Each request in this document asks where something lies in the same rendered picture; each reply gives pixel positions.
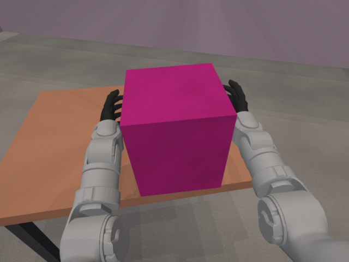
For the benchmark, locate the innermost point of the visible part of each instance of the carton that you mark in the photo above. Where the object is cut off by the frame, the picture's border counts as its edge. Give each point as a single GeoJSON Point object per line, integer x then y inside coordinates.
{"type": "Point", "coordinates": [177, 123]}

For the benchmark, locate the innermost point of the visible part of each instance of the robot left upper arm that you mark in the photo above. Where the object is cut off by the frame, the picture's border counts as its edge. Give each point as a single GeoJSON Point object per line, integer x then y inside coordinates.
{"type": "Point", "coordinates": [94, 239]}

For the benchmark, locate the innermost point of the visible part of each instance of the robot right forearm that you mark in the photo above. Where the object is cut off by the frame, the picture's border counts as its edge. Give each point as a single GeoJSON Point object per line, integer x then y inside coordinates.
{"type": "Point", "coordinates": [268, 171]}

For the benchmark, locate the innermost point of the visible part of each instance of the robot left hand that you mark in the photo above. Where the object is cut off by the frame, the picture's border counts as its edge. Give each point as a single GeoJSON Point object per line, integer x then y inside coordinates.
{"type": "Point", "coordinates": [108, 112]}

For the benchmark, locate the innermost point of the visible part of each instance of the robot left forearm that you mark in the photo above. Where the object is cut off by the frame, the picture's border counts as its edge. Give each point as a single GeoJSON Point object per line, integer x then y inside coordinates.
{"type": "Point", "coordinates": [98, 193]}

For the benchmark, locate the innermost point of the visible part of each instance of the robot right hand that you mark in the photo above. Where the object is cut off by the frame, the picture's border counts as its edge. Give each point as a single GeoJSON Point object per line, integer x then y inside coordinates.
{"type": "Point", "coordinates": [237, 96]}

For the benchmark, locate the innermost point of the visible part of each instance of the robot right upper arm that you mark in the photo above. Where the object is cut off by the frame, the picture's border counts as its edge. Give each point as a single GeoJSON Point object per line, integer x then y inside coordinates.
{"type": "Point", "coordinates": [296, 223]}

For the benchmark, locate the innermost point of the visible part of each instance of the table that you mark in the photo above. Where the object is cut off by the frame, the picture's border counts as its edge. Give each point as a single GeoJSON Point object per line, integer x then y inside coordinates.
{"type": "Point", "coordinates": [42, 169]}

